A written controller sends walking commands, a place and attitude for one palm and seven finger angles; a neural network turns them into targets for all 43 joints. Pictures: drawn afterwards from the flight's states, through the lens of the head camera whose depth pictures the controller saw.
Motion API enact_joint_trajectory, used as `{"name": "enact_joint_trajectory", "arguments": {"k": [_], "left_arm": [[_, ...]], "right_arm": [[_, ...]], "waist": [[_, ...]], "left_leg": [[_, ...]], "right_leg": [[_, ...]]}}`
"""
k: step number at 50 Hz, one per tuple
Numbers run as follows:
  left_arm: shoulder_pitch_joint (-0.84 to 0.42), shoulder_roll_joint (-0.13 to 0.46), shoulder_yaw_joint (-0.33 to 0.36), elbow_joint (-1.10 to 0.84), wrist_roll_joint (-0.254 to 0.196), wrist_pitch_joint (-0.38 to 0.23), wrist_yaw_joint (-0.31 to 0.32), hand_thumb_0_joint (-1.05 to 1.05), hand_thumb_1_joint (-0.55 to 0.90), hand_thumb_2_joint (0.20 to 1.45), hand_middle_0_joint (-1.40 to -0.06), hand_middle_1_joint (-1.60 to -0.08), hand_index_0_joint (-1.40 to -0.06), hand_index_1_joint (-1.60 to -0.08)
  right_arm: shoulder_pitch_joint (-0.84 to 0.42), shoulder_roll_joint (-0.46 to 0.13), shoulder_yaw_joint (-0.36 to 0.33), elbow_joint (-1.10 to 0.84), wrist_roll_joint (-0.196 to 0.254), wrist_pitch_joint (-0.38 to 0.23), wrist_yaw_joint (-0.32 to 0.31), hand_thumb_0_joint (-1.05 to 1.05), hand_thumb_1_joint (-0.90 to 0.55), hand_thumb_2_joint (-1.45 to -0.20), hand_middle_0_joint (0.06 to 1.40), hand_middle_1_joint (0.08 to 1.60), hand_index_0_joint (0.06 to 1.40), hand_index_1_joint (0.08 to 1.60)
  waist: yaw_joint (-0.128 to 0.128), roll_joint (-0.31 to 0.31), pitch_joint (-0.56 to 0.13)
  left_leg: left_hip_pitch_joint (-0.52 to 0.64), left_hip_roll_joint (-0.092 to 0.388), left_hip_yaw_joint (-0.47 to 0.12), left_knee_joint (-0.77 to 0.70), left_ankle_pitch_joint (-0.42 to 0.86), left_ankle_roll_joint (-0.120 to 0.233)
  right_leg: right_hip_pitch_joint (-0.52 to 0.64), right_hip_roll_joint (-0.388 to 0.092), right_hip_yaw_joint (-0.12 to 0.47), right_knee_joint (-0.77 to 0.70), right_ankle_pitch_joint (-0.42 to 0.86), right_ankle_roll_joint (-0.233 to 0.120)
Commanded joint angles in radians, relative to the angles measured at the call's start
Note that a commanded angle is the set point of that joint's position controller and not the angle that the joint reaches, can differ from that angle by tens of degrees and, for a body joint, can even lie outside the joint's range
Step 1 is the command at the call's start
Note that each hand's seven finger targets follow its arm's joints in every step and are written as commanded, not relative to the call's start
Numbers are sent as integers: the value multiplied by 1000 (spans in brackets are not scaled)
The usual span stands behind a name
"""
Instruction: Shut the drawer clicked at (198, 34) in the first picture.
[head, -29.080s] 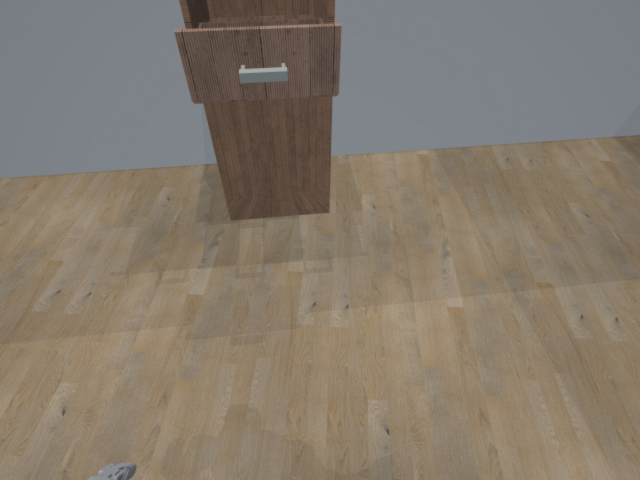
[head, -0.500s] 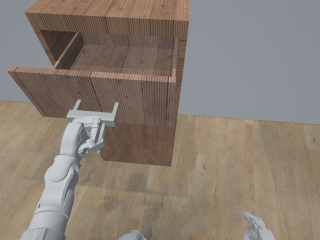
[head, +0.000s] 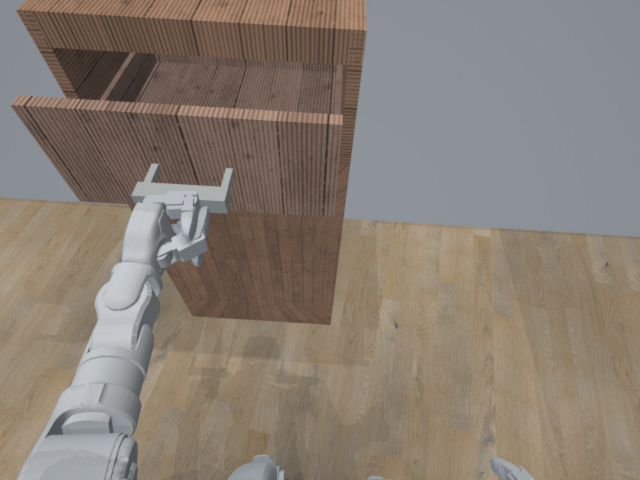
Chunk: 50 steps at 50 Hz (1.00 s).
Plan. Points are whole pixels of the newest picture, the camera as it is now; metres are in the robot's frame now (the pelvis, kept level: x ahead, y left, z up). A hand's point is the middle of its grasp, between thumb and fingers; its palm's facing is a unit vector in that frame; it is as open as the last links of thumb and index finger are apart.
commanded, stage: push the drawer shut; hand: left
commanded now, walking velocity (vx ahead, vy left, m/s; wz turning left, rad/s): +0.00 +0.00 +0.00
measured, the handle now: (187, 185) +0.48 +0.18 +0.08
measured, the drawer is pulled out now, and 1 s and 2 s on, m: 0.13 0.00 0.00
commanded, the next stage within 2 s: pull the fist back off the drawer in 1.42 s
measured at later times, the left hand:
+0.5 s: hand (212, 198) +0.46 +0.14 +0.07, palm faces -0.07 -1.00 -0.04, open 3.1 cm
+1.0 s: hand (223, 167) +0.52 +0.14 +0.07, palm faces -0.06 -1.00 -0.03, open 3.1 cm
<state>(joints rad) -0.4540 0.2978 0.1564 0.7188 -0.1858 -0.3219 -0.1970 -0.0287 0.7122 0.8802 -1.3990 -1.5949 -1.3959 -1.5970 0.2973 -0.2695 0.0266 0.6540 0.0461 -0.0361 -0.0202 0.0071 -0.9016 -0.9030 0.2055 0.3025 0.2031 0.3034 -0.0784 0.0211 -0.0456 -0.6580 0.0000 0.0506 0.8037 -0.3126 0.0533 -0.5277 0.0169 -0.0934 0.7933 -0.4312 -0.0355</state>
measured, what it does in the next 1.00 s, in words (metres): stands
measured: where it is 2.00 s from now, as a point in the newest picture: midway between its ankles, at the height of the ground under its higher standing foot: outside the picture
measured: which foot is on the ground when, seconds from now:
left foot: down 0.00-1.00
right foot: down 0.00-1.00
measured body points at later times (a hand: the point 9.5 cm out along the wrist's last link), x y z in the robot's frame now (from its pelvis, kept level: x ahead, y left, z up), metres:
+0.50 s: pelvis +0.00 -0.01 -0.01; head +0.08 -0.01 +0.43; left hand +0.46 +0.20 +0.07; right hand +0.03 -0.28 -0.13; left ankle +0.05 +0.08 -0.70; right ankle -0.02 -0.10 -0.70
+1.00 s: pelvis +0.00 +0.00 -0.02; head +0.11 +0.01 +0.41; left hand +0.52 +0.19 +0.08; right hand -0.02 -0.27 -0.13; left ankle +0.05 +0.08 -0.70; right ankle -0.02 -0.10 -0.70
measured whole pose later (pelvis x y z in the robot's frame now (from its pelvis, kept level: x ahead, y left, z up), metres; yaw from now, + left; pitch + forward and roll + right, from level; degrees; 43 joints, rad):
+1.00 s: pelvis +0.00 +0.00 -0.02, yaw -1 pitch +18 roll -3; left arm -0.97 0.47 0.31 1.22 -0.08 -0.35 -0.19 0.02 0.74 0.90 -1.40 -1.60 -1.40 -1.60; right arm 0.41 -0.28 0.02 0.68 0.01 -0.01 0.01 0.00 -0.90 -0.90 0.21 0.30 0.20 0.30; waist -0.19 0.04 -0.08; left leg -0.91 0.04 0.03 0.94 -0.35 0.05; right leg -0.76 0.05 -0.11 0.90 -0.46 -0.05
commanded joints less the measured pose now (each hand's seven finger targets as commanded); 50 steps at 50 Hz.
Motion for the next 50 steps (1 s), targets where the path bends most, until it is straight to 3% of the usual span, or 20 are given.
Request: {"name": "enact_joint_trajectory", "arguments": {"k": [1, 2, 5, 10, 12, 13, 18, 22, 24, 26, 30, 32, 33, 34, 36, 37, 42, 45, 47, 50], "left_arm": [[-506, 203, 93, -170, -19, -77, 25, 0, 900, 900, -1400, -1600, -1400, -1600], [-537, 184, 70, -157, -18, -78, 21, 0, 900, 900, -1400, -1600, -1400, -1600], [-598, 203, 85, -98, -20, -85, 19, 0, 900, 900, -1400, -1600, -1400, -1600], [-700, 224, 93, -39, -12, -107, 11, 0, 900, 900, -1400, -1600, -1400, -1600], [-688, 252, 122, 3, -5, -113, 10, 0, 900, 900, -1400, -1600, -1400, -1600], [-713, 235, 108, 2, -8, -114, 8, 0, 900, 900, -1400, -1600, -1400, -1600], [-772, 307, 157, 75, -1, -122, 0, 0, 900, 900, -1400, -1600, -1400, -1600], [-786, 358, 194, 86, 8, -129, -6, 0, 900, 900, -1400, -1600, -1400, -1600], [-792, 315, 168, 90, 8, -128, -12, 0, 900, 900, -1400, -1600, -1400, -1600], [-792, 338, 189, 101, 9, -128, -11, 0, 900, 900, -1400, -1600, -1400, -1600], [-878, 340, 175, 156, 20, -119, -8, 0, 900, 900, -1400, -1600, -1400, -1600], [-904, 368, 196, 157, 28, -126, -2, 0, 900, 900, -1400, -1600, -1400, -1600], [-915, 343, 174, 156, 31, -125, -2, 0, 900, 900, -1400, -1600, -1400, -1600], [-935, 341, 173, 169, 30, -122, 1, 0, 900, 900, -1400, -1600, -1400, -1600], [-968, 343, 171, 173, 39, -124, 3, 0, 900, 900, -1400, -1600, -1400, -1600], [-969, 378, 204, 174, 42, -125, 8, 0, 900, 900, -1400, -1600, -1400, -1600], [-1009, 382, 198, 227, 64, -116, 19, 0, 900, 900, -1400, -1600, -1400, -1600], [-1056, 401, 194, 274, 79, -100, 28, 0, 900, 900, -1400, -1600, -1400, -1600], [-1108, 397, 188, 251, 90, -108, 34, 0, 900, 900, -1400, -1600, -1400, -1600], [-1148, 394, 173, 282, 100, -100, 47, 0, 900, 900, -1400, -1600, -1400, -1600]], "right_arm": [[54, -164, -64, -88, -2, -32, -10, 0, -900, -900, 200, 300, 200, 300], [55, -160, -61, -85, 0, -30, -9, 0, -900, -900, 200, 300, 200, 300], [71, -163, -61, -73, -1, -26, -10, 0, -900, -900, 200, 300, 200, 300], [95, -162, -62, -58, 0, -22, -10, 0, -900, -900, 200, 300, 200, 300], [110, -166, -64, -53, -5, -20, -8, 0, -900, -900, 200, 300, 200, 300], [110, -163, -63, -55, -4, -20, -7, 0, -900, -900, 200, 300, 200, 300], [137, -167, -61, -44, -6, -12, -7, 0, -900, -900, 200, 300, 200, 300], [157, -170, -61, -48, -10, -7, -3, 0, -900, -900, 200, 300, 200, 300], [165, -163, -64, -49, -11, -5, 2, 0, -900, -900, 200, 300, 200, 300], [181, -169, -67, -46, -14, 0, 4, 0, -900, -900, 200, 300, 200, 300], [196, -173, -67, -33, -13, 4, 5, 0, -900, -900, 200, 300, 200, 300], [209, -175, -69, -28, -16, 3, 5, 0, -900, -900, 200, 300, 200, 300], [210, -172, -67, -34, -17, 3, 7, 0, -900, -900, 200, 300, 200, 300], [215, -173, -67, -26, -18, 2, 7, 0, -900, -900, 200, 300, 200, 300], [232, -174, -68, -19, -22, 0, 10, 0, -900, -900, 200, 300, 200, 300], [237, -180, -71, -16, -24, 1, 10, 0, -900, -900, 200, 300, 200, 300], [259, -183, -68, -15, -29, 8, 17, 0, -900, -900, 200, 300, 200, 300], [272, -188, -66, -9, -32, 12, 17, 0, -900, -900, 200, 300, 200, 300], [288, -188, -66, -10, -37, 9, 18, 0, -900, -900, 200, 300, 200, 300], [297, -191, -63, -3, -45, 8, 21, 0, -900, -900, 200, 300, 200, 300]], "waist": [[-38, 38, -338], [-50, 38, -336], [-58, 8, -329], [-74, 25, -351], [-64, 18, -367], [-72, 40, -374], [-82, 4, -361], [-71, 43, -409], [-76, 61, -421], [-79, 58, -424], [-111, 28, -368], [-109, 45, -399], [-112, 72, -408], [-126, 47, -404], [-129, 69, -427], [-124, 65, -452], [-134, 79, -459], [-157, 81, -412], [-160, 116, -465], [-180, 137, -443]], "left_leg": [[374, 20, -125, -88, 114, -20], [375, 20, -123, -86, 103, -19], [336, 18, -119, -78, 85, -16], [320, 15, -111, -59, 91, -12], [312, 15, -110, -51, 110, -13], [313, 13, -103, -47, 113, -10], [229, 10, -91, -29, 92, -3], [236, 9, -92, -15, 131, -3], [263, 10, -93, -9, 161, -5], [267, 12, -95, 0, 177, -2], [208, 16, -92, 6, 110, 1], [226, 17, -96, 14, 127, 1], [234, 16, -98, 13, 127, 0], [233, 20, -100, 20, 126, 2], [243, 20, -107, 29, 145, 2], [249, 23, -105, 36, 157, 2], [238, 26, -113, 49, 161, 0], [204, 29, -117, 54, 117, 0], [245, 32, -127, 63, 150, -1], [239, 38, -137, 72, 125, -3]], "right_leg": [[-99, 12, 74, -133, 179, 16], [-109, 12, 74, -135, 174, 18], [-108, 13, 81, -137, 167, 21], [-113, 13, 93, -130, 181, 24], [-102, 16, 91, -119, 199, 22], [-108, 15, 97, -122, 207, 24], [-77, 13, 122, -124, 216, 32], [-60, 17, 124, -104, 259, 28], [-78, 20, 114, -99, 281, 26], [-90, 25, 112, -94, 289, 26], [-138, 27, 119, -103, 225, 32], [-142, 30, 117, -92, 231, 30], [-158, 31, 114, -88, 223, 29], [-170, 33, 114, -91, 222, 31], [-185, 35, 107, -77, 225, 27], [-182, 36, 110, -74, 235, 29], [-218, 41, 102, -62, 220, 26], [-262, 43, 99, -66, 168, 26], [-286, 45, 93, -48, 177, 23], [-342, 47, 84, -44, 137, 21]]}}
